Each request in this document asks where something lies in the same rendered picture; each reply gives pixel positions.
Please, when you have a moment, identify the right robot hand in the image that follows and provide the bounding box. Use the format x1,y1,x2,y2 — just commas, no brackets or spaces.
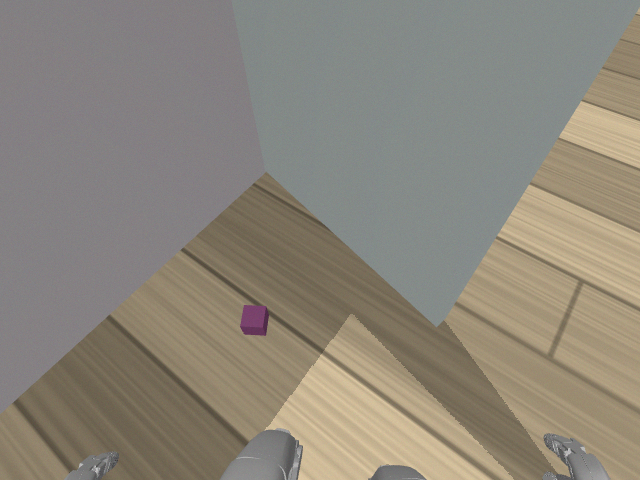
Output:
542,433,611,480

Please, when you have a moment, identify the cube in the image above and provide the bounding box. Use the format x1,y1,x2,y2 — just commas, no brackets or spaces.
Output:
240,305,269,336

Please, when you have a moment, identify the left robot hand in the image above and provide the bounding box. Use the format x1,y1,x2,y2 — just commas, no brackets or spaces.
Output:
64,451,119,480

